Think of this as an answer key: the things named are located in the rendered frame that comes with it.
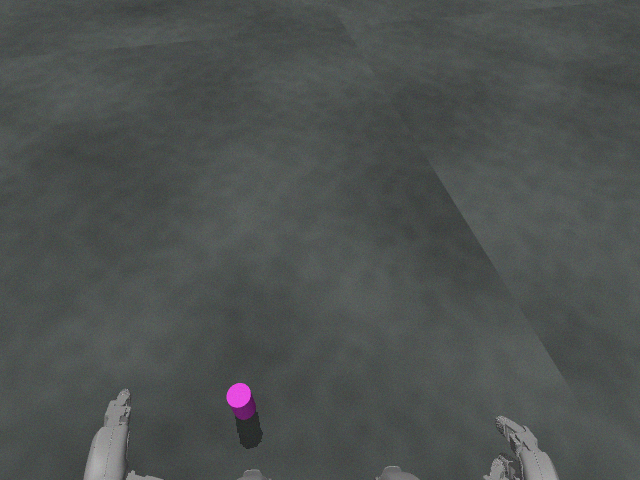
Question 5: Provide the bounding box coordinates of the left robot hand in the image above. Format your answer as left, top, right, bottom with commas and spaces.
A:
83, 389, 164, 480

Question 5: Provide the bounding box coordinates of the right robot hand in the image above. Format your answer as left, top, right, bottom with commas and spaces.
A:
483, 415, 560, 480

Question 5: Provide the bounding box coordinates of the can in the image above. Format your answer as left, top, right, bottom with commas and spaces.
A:
226, 383, 256, 420

